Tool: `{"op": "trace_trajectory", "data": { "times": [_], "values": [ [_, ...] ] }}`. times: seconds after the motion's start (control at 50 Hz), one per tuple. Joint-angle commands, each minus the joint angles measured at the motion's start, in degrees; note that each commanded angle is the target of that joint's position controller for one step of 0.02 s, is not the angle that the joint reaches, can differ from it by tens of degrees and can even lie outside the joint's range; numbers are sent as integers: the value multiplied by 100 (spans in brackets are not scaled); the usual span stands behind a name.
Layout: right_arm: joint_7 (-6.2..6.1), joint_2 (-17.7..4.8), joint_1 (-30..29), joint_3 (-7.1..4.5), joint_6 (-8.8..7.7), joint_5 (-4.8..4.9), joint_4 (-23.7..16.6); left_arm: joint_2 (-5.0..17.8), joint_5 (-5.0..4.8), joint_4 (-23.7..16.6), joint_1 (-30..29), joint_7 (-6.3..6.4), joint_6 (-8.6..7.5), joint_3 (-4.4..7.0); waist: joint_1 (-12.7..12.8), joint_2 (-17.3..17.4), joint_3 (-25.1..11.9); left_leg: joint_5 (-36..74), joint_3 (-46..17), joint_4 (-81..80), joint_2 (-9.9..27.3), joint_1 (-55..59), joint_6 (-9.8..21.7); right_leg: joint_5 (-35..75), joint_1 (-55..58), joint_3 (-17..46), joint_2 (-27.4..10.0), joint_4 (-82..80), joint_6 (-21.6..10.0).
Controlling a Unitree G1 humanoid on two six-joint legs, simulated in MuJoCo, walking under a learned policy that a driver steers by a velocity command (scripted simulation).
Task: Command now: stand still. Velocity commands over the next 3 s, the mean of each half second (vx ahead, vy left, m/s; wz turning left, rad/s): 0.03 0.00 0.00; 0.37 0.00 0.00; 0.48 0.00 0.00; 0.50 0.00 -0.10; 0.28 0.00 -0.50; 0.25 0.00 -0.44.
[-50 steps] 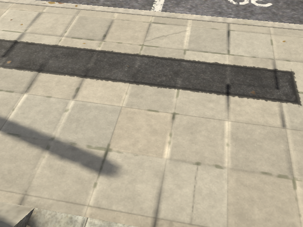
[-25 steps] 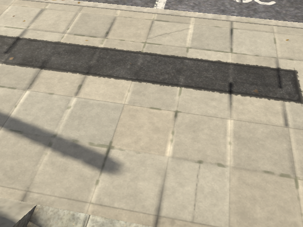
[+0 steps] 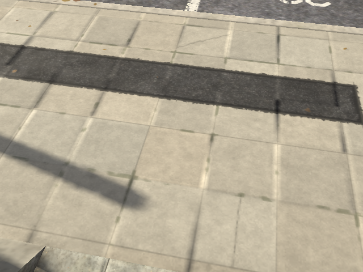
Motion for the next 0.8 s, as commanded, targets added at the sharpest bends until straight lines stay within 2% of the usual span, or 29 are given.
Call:
{"op": "trace_trajectory", "data": {
  "times": [0.02, 0.18, 0.24, 0.38, 0.4, 0.44, 0.46, 0.48, 0.52, 0.54, 0.56, 0.58, 0.6, 0.62, 0.64, 0.66, 0.68, 0.7, 0.72, 0.74, 0.76, 0.78, 0.8],
  "values": [
    [-5, -385, 605, -42, -16, 5, 35, 380, -2, 9, 635, 9, -17, 52, -3, 22, 377, 768, 16, -596, 50, -368, 153, 1338, -18, 300, -221, -581, -203],
    [-25, -348, 718, -24, -45, 13, 75, 332, 6, 10, 681, 37, -24, 38, -11, 0, 382, 750, -14, -539, 76, -346, 154, 1336, -47, 330, -257, -587, -198],
    [-26, -399, 627, -54, -64, 5, 38, 352, -4, -31, 650, 51, -17, 43, -7, 62, 354, 902, 3, -527, 63, -428, 145, 1414, -19, 275, -226, -489, -171],
    [-38, -349, 734, -56, -93, 13, 76, 302, 2, -13, 749, 77, -26, 22, -17, 23, 382, 784, -29, -462, 88, -403, 149, 1282, -132, 301, -254, -485, -162],
    [-55, -390, 794, -77, -87, 6, 87, 346, 11, 5, 822, 93, -23, 40, -11, 6, 379, 316, -30, -518, 82, -400, 177, 777, -131, 327, -272, -570, -203],
    [-178, -727, 728, -239, -93, -103, -27, 720, 129, -36, 891, 223, -47, 214, 61, -77, 693, -1440, -82, -518, 19, -727, 367, -1400, -360, 609, -385, -805, -527],
    [-254, -748, 636, -293, -106, -157, -136, 779, 187, -41, 973, 315, -69, 271, 116, -153, 852, -1811, -203, -503, 50, -957, 483, -1943, -412, 964, -591, -984, -778],
    [-329, -574, 499, -287, -127, -172, -249, 735, 230, 21, 1192, 416, -94, 306, 228, -296, 907, -1768, -302, -314, 73, -1249, 574, -2102, -204, 1408, -892, -1169, -1077],
    [-459, -132, 221, -230, -227, -150, -469, 511, 226, 271, 1915, 625, -139, 280, 483, -705, 786, -982, -137, 424, 2, -1997, 543, -1867, 756, 2610, -1736, -1643, -1696],
    [-505, 41, -133, -193, -291, -188, -650, 483, 197, 399, 2224, 712, -136, 262, 583, -674, 985, -592, -121, 448, 27, -2488, 535, -1578, 1036, 3048, -2121, -1805, -1924],
    [-505, -7, -330, -212, -341, -150, -762, 486, 189, 374, 2185, 740, -93, 254, 585, -596, 1038, -556, -15, 466, 22, -2448, 562, -1555, 947, 3008, -2162, -1827, -1920],
    [-534, -850, -917, -399, -96, 63, -1021, 785, 25, -198, 955, 745, 225, 230, 454, -484, 1080, -213, 163, 638, -131, -1998, 367, 331, 426, 2097, -1511, -936, -1115],
    [-489, -582, -241, -348, 25, 56, -897, 766, 9, -265, 782, 722, 343, 208, 132, -788, 444, -134, 353, 669, -311, -1232, 330, 761, 132, 1538, -1285, -585, -848],
    [-464, -444, 298, -325, 105, 68, -717, 651, 17, -296, 751, 721, 409, 148, -84, -880, 265, -181, 443, 645, -411, -434, 308, 403, -449, 1276, -1105, -384, -658],
    [-442, -429, 873, -333, 150, 74, -563, 611, 21, -360, 604, 717, 462, 120, -362, -668, 232, -146, 371, 497, -431, 465, 334, -59, -1277, 1037, -956, -88, -490],
    [-476, -639, 1385, -385, 173, 67, -409, 507, 22, -532, 296, 713, 450, 77, -700, 83, 336, -475, -362, -34, 32, 1309, 485, -607, -2384, 538, -565, 741, -226],
    [-333, -1161, 3579, -525, -388, -371, 83, 606, 367, -533, 698, 477, 34, 187, -1394, 2275, 524, -1735, -3359, -1715, 1215, 2431, 1951, -2437, -4178, 280, 361, 2530, -210],
    [-241, -1007, 4741, -428, -574, -664, 514, 572, 298, -728, 168, 582, -216, 199, -1796, 1760, 1003, -2483, -5046, -2172, 1996, 2952, 2614, -2187, -5636, 1705, 462, 3515, -419],
    [-122, -842, 4187, -363, -563, -627, 484, 452, 178, -829, -20, 670, -325, 129, -1502, 751, 1287, -2574, -4809, -2204, 2112, 2615, 2538, -1093, -6059, 2257, 274, 3743, -740],
    [-15, -692, 2898, -284, -476, -396, 83, 416, 114, -744, 120, 726, -332, 133, -936, 334, 922, -2200, -4052, -2070, 1882, 1796, 2442, -477, -5257, 1843, 113, 4213, -934],
    [-32, -562, 1866, -219, -421, -240, -206, 317, 171, -764, 154, 742, -322, 123, -556, -18, 723, -1517, -3104, -1759, 1730, 979, 2224, -120, -4689, 1402, -127, 4510, -928],
    [-117, -194, 1327, -112, -340, -239, -385, 66, 314, -790, 207, 717, -239, 42, -343, -238, 579, -1082, -2416, -1549, 1446, 177, 1970, 433, -4122, 1261, -314, 4306, -883],
    [-351, -1012, 252, -227, -147, 20, -877, 916, 41, -921, 79, 677, 227, 231, 361, -395, 383, 1273, -1436, -1075, 1101, -648, 1314, 1420, -2814, 908, -360, 3376, -257]
  ]
}}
